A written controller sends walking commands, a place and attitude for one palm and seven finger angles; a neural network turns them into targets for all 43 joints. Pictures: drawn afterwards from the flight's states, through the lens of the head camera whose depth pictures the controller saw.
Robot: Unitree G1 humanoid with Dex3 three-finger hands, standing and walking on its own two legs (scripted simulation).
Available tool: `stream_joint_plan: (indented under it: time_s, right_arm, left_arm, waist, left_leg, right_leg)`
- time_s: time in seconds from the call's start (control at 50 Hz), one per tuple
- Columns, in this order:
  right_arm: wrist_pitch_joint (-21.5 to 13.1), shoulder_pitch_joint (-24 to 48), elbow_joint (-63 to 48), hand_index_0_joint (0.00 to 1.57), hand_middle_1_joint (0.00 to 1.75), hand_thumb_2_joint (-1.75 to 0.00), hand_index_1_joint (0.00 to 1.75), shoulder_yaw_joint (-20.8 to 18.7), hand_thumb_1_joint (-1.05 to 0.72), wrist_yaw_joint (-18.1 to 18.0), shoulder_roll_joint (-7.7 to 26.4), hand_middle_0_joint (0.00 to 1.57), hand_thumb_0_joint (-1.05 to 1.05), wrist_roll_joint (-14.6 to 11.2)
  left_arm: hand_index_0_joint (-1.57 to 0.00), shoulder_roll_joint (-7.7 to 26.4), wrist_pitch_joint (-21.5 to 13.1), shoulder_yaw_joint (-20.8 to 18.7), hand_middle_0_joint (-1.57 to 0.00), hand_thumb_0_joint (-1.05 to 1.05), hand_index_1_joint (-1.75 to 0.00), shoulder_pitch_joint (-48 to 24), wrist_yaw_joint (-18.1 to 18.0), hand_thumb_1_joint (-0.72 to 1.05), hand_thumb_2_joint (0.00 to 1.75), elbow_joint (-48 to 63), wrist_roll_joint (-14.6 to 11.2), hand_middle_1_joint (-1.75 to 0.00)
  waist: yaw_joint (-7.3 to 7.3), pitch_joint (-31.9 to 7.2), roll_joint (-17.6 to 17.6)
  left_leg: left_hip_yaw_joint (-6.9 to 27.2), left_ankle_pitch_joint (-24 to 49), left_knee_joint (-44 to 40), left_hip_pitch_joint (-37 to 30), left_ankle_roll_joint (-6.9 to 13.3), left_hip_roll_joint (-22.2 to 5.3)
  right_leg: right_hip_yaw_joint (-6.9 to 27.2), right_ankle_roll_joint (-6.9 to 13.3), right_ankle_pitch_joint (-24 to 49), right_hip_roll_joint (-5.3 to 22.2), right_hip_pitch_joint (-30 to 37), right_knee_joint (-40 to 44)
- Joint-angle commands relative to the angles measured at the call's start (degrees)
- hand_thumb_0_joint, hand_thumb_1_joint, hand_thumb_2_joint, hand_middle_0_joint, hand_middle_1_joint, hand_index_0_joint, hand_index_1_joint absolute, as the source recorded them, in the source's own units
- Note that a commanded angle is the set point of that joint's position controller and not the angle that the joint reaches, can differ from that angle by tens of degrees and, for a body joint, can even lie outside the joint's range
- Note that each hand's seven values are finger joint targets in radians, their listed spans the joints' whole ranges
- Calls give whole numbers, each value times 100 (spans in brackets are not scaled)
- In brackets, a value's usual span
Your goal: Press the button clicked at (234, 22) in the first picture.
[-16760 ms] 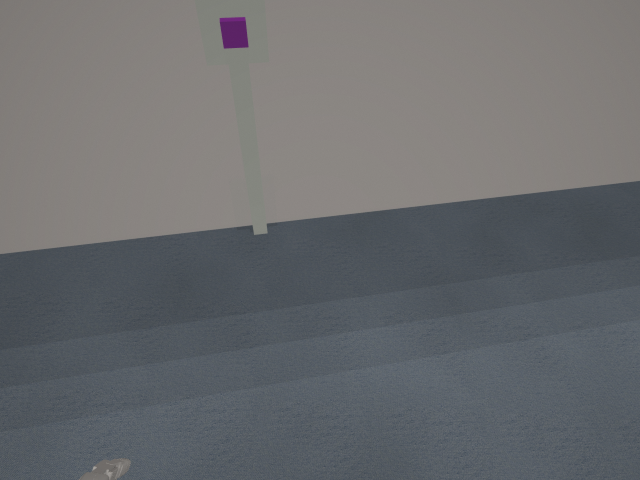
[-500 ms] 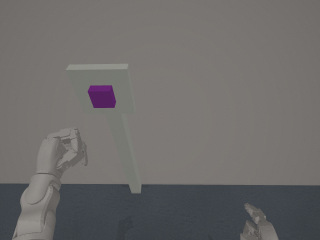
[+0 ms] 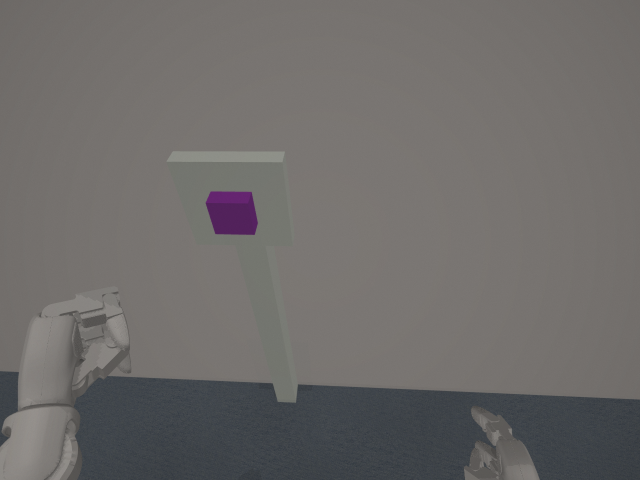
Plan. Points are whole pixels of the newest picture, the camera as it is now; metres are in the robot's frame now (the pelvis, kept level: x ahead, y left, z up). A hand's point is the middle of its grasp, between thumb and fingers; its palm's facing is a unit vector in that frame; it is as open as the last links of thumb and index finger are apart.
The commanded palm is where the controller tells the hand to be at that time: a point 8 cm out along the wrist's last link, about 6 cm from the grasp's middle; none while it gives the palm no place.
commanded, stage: draw the hand back to the body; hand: left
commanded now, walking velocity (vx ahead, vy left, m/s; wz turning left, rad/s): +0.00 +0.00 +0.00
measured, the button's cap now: (233, 212) +0.49 +0.20 +0.07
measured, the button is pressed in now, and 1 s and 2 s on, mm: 0 0 0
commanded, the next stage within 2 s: step back with the hand held close in 0.48 s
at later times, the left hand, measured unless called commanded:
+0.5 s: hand (87, 370) +0.17 +0.24 +0.15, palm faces +0.41 -0.83 -0.38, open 3.1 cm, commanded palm +0.12 +0.28 +0.17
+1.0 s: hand (73, 386) +0.16 +0.24 +0.15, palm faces +0.28 -0.82 -0.50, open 3.1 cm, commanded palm +0.10 +0.29 +0.17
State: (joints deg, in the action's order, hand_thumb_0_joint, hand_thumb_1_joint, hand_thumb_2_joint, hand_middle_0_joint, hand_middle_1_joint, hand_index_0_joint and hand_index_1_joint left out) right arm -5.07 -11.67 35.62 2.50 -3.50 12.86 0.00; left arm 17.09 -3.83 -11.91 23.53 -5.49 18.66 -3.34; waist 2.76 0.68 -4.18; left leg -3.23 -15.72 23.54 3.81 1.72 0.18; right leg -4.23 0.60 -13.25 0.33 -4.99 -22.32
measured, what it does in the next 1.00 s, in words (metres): stands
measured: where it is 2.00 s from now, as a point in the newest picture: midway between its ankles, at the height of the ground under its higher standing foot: outside the picture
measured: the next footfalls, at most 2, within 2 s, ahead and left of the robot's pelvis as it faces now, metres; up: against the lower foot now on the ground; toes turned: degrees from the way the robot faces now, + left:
right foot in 1.78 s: -0.24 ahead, -0.08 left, +0.00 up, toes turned -4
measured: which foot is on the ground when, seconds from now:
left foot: down 0.00-1.00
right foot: down 0.00-1.00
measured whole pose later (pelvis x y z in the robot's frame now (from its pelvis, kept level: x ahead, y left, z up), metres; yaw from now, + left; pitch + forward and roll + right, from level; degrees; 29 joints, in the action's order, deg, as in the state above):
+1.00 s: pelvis -0.04 +0.01 +0.00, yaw -1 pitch +1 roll -1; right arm 0.6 -11.0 32.2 -1.2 -4.1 13.4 -0.1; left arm 22.8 -8.8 -20.3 37.5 -6.3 32.9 -2.6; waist -0.3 1.2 -1.3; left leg -4.6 -13.8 27.6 14.8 2.9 0.5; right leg -2.9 -0.3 -10.2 0.9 -15.9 -25.2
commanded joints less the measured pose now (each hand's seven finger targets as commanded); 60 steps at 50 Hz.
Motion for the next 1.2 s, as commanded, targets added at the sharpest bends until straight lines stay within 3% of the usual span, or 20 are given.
stream_joint_plan:
  time_s: [0.0, 0.1, 0.16, 0.26, 0.32, 0.44, 0.56, 0.58, 0.6, 0.62, 0.66, 0.7, 0.74, 0.8, 0.88, 0.94, 1.0, 1.08, 1.12, 1.18]
  right_arm:
    - [-343, 777, -1006, 20, 30, -90, 30, -273, -90, -27, 614, 20, 0, 1]
    - [-389, 774, -1020, 20, 30, -90, 30, -281, -90, -38, 567, 20, 0, 8]
    - [-424, 783, -1022, 20, 30, -90, 30, -292, -90, -52, 546, 20, 0, 2]
    - [-426, 703, -941, 20, 30, -90, 30, -313, -90, -62, 597, 20, 0, 0]
    - [-414, 715, -923, 20, 30, -90, 30, -320, -90, -101, 608, 20, 0, 11]
    - [-505, 777, -962, 20, 30, -90, 30, -291, -90, -133, 554, 20, 0, 39]
    - [-503, 773, -914, 20, 30, -90, 30, -289, -90, -120, 536, 20, 0, 36]
    - [-491, 766, -870, 20, 30, -90, 30, -275, -90, -114, 558, 20, 0, 37]
    - [-344, 698, -1127, 20, 30, -90, 30, -295, -90, -84, 656, 20, 0, -16]
    - [-267, 638, -1050, 20, 30, -90, 30, -285, -90, -93, 578, 20, 0, -1]
    - [-129, 689, -1048, 20, 30, -90, 30, -341, -90, -58, 617, 20, 0, 37]
    - [-41, 696, -1078, 20, 30, -90, 30, -378, -90, -25, 679, 20, 0, 50]
    - [42, 713, -1140, 20, 30, -90, 30, -416, -90, -31, 686, 20, 0, 43]
    - [149, 734, -1286, 20, 30, -90, 30, -489, -90, -35, 661, 20, 0, 13]
    - [224, 760, -1382, 20, 30, -90, 30, -526, -90, -86, 614, 20, 0, -23]
    - [211, 746, -1375, 20, 30, -90, 30, -546, -90, -130, 636, 20, 0, -31]
    - [164, 685, -1368, 20, 30, -90, 30, -558, -90, -136, 689, 20, 0, -29]
    - [84, 655, -1382, 20, 30, -90, 30, -554, -90, -129, 742, 20, 0, -26]
    - [45, 674, -1407, 20, 30, -90, 30, -557, -90, -139, 755, 20, 0, -19]
    - [-9, 549, -1406, 20, 30, -90, 30, -553, -90, -124, 715, 20, 0, -9]
  left_arm:
    - [-130, 950, -369, -720, -130, 0, -150, -166, -100, 90, 90, 1559, 1, -150]
    - [-130, 1074, -413, -985, -130, 0, -150, 206, -128, 90, 90, 1986, -2, -150]
    - [-130, 1125, -428, -1113, -130, 0, -150, 416, -141, 90, 90, 2109, -17, -150]
    - [-130, 855, -377, -873, -130, 0, -150, 351, -128, 90, 90, 1920, 21, -150]
    - [-130, 917, -361, -900, -130, 0, -150, 257, -151, 90, 90, 1836, 31, -150]
    - [-130, 1097, -433, -1045, -130, 0, -150, 229, -207, 90, 90, 2205, 27, -150]
    - [-130, 1010, -409, -1048, -130, 0, -150, 318, -187, 90, 90, 2006, 13, -150]
    - [-130, 962, -408, -946, -130, 0, -150, 29, -187, 90, 90, 1940, 35, -150]
    - [-130, 1656, -638, -1732, -130, 0, -150, -487, -210, 90, 90, 2320, -14, -150]
    - [-130, 1591, -737, -1689, -130, 0, -150, -454, -186, 90, 90, 2185, 16, -150]
    - [-130, 1013, -663, -1200, -130, 0, -150, 427, -125, 90, 90, 1690, 59, -150]
    - [-130, 908, -714, -1091, -130, 0, -150, 696, -105, 90, 90, 1797, 58, -150]
    - [-130, 1022, -772, -1208, -130, 0, -150, 1022, -126, 90, 90, 2014, 56, -150]
    - [-130, 1287, -822, -1489, -130, 0, -150, 1287, -183, 90, 90, 2400, 36, -150]
    - [-130, 1443, -855, -1688, -130, 0, -150, 1447, -246, 90, 90, 2591, 5, -150]
    - [-130, 1432, -890, -1678, -130, 0, -150, 1397, -271, 90, 90, 2647, 17, -150]
    - [-130, 1320, -895, -1590, -130, 0, -150, 1390, -276, 90, 90, 2497, 56, -150]
    - [-130, 1208, -922, -1493, -130, 0, -150, 1228, -283, 90, 90, 2437, 132, -150]
    - [-130, 1255, -962, -1533, -130, 0, -150, 1095, -304, 90, 90, 2495, 174, -150]
    - [-130, 1281, -1031, -1538, -130, 0, -150, 998, -352, 90, 90, 2548, 224, -150]
  waist:
    - [53, -439, 221]
    - [107, -446, -23]
    - [130, -324, 91]
    - [27, -41, 142]
    - [41, -10, 271]
    - [128, -383, -31]
    - [116, -88, 51]
    - [60, 6, 32]
    - [-158, 517, 142]
    - [-182, 542, 336]
    - [-206, 318, 577]
    - [-221, -111, 307]
    - [-194, -664, 85]
    - [-180, -1197, 293]
    - [-189, -1170, 366]
    - [-208, -964, 155]
    - [-206, -776, 40]
    - [-234, -459, 52]
    - [-244, -346, 179]
    - [-289, -235, 680]
  left_leg:
    - [332, 1841, -331, 107, -40, -176]
    - [336, 1879, -296, 111, -69, -175]
    - [330, 1770, -281, 145, -65, -185]
    - [334, 1575, -305, 187, -54, -196]
    - [332, 1394, -312, 151, -18, -182]
    - [341, 1394, -308, 88, -29, -140]
    - [328, 1345, -339, 198, -46, -144]
    - [331, 1299, -356, 206, -48, -139]
    - [412, 735, -244, 728, 76, -266]
    - [521, 512, -196, 812, 58, -234]
    - [478, 682, -135, 618, 72, -251]
    - [449, 924, -143, 607, 75, -289]
    - [447, 1389, -155, 586, 73, -350]
    - [468, 1883, -32, 662, 77, -409]
    - [545, 1911, 31, 937, 66, -449]
    - [618, 1844, -33, 1132, 89, -517]
    - [718, 1451, -240, 1529, 158, -646]
    - [857, -14, -479, 2447, 288, -747]
    - [869, -947, -505, 2818, 344, -713]
    - [776, -1454, -1, 2714, 304, -459]
  right_leg:
    - [219, 81, 1343, 8, 226, 225]
    - [245, 92, 1362, 8, 234, 219]
    - [255, 88, 1300, -8, 173, 268]
    - [247, 72, 1080, -12, -34, 329]
    - [262, 73, 931, -18, -94, 409]
    - [325, 91, 982, 19, 160, 362]
    - [327, 95, 939, -4, 84, 439]
    - [326, 95, 878, -10, 17, 460]
    - [979, 75, 891, 286, -666, 786]
    - [997, 112, 693, 398, -711, 889]
    - [936, 79, 590, 424, -846, 915]
    - [832, 57, 830, 449, -640, 723]
    - [683, 29, 1373, 423, -289, 375]
    - [628, -10, 1969, 401, -10, 15]
    - [659, -14, 2053, 399, -128, -212]
    - [638, -39, 1877, 329, -290, -341]
    - [595, -75, 1488, 220, -282, -576]
    - [726, -64, 862, 203, -106, -767]
    - [872, -54, 456, 237, -89, -664]
    - [1277, 59, -473, 487, -676, -49]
